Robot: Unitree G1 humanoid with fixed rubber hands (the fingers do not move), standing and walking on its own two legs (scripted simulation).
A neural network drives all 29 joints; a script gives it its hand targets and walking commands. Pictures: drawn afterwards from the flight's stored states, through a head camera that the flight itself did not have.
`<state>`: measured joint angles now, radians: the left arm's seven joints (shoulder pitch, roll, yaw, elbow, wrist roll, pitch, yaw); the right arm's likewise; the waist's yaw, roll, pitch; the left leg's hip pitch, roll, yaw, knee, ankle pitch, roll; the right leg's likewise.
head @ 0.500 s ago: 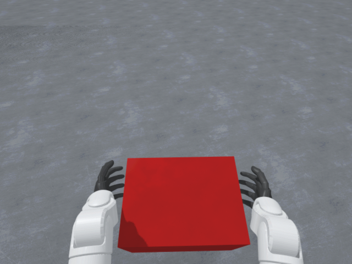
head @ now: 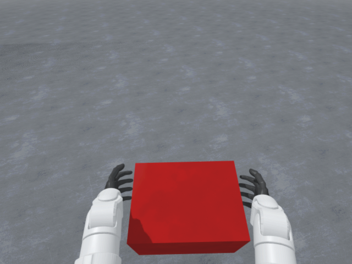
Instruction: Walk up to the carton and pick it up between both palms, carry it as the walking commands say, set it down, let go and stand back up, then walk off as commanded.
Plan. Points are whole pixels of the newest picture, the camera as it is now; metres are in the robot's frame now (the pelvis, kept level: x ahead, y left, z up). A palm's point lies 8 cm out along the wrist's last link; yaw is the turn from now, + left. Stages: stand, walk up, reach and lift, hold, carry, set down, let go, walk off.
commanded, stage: set down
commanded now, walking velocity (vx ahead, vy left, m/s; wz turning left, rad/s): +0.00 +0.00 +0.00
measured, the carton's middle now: (185, 208) +0.31 -0.03 -0.06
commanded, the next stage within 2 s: none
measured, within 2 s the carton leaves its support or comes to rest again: neither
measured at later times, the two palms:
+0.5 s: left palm (121, 203) +0.32 +0.15 -0.04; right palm (251, 208) +0.30 -0.20 -0.05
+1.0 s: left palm (127, 210) +0.35 +0.15 -0.13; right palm (241, 212) +0.33 -0.20 -0.13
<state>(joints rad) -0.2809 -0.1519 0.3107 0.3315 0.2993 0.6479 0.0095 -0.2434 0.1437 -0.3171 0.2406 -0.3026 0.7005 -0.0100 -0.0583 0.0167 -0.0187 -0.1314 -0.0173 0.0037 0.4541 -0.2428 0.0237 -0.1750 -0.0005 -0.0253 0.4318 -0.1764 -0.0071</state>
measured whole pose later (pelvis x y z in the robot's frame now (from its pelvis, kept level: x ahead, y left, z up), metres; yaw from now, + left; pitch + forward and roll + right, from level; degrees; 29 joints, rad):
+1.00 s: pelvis -0.03 +0.00 -0.08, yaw +0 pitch +29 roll +0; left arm -0.54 -0.14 0.46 0.48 0.26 0.32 0.00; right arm -0.54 0.07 -0.46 0.47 -0.28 0.35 0.07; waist -0.04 0.04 -0.14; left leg -1.12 -0.06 -0.03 0.96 -0.36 0.02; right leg -1.16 0.03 0.04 0.93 -0.28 0.00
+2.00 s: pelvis -0.06 -0.01 -0.23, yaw +2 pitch +46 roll +2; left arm -0.88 -0.01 0.43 0.68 0.13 0.28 0.13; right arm -0.88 -0.08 -0.39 0.69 -0.17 0.32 -0.05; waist -0.03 0.04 -0.24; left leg -1.86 -0.12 -0.03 1.58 -0.52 -0.02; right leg -1.92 0.07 0.06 1.55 -0.43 0.02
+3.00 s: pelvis -0.08 -0.01 -0.36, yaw +4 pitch +47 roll +3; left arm -1.23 0.14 0.38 0.81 0.02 0.25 0.16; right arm -1.24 -0.26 -0.28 0.84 -0.05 0.30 -0.07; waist -0.05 0.05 0.03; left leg -2.25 -0.15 -0.02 1.99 -0.57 -0.06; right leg -2.31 0.09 0.05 1.97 -0.48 0.02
